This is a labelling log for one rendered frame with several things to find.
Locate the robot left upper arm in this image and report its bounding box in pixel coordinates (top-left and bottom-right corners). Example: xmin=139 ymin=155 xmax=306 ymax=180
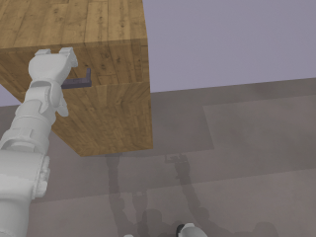
xmin=0 ymin=149 xmax=50 ymax=237

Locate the drawer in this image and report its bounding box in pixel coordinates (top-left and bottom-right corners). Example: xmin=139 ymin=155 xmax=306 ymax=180
xmin=0 ymin=42 xmax=143 ymax=93

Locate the cabinet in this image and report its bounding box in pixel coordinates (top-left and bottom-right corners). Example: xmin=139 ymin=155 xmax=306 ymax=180
xmin=0 ymin=0 xmax=153 ymax=157

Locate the robot right thigh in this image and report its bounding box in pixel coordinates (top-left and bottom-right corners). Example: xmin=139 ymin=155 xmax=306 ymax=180
xmin=178 ymin=226 xmax=207 ymax=237

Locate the left robot forearm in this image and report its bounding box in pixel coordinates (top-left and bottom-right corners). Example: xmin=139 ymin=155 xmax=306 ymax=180
xmin=0 ymin=77 xmax=62 ymax=156

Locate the right robot shin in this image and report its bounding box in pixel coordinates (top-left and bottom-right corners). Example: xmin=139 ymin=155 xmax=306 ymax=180
xmin=182 ymin=223 xmax=195 ymax=230

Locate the robot left hand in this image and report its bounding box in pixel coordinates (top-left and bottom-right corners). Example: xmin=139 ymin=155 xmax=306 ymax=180
xmin=28 ymin=46 xmax=78 ymax=117

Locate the handle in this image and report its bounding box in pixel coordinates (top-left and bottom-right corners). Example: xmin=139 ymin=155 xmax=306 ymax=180
xmin=60 ymin=67 xmax=92 ymax=90

